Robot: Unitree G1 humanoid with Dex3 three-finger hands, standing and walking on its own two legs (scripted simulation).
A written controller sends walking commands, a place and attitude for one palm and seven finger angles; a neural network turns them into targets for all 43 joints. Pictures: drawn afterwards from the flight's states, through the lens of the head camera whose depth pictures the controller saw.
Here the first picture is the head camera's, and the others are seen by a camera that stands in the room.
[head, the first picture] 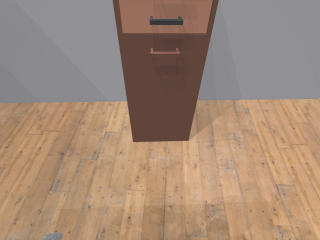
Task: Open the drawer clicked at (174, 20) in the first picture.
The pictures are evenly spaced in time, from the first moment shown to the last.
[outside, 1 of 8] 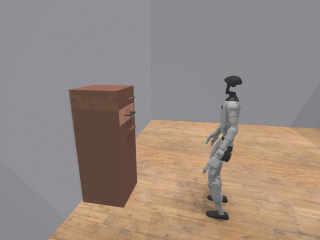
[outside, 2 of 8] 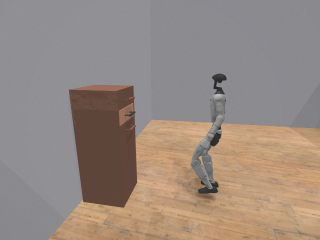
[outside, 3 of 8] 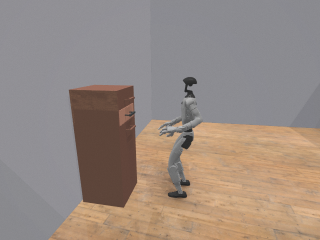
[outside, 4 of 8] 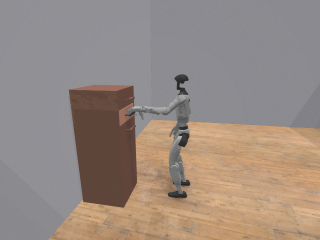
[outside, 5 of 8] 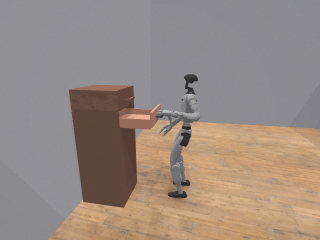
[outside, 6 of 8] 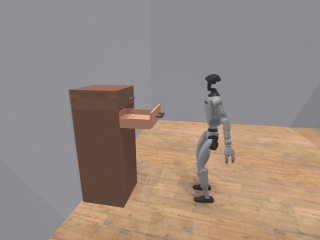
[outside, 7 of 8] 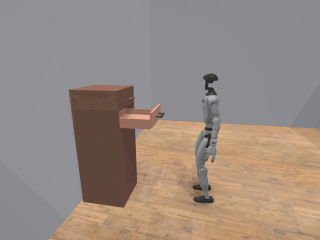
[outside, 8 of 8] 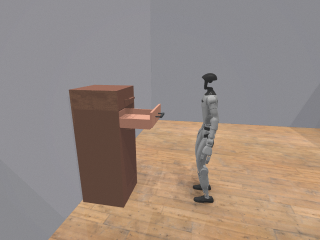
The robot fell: no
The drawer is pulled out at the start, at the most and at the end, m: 0.00 0.30 0.30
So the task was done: yes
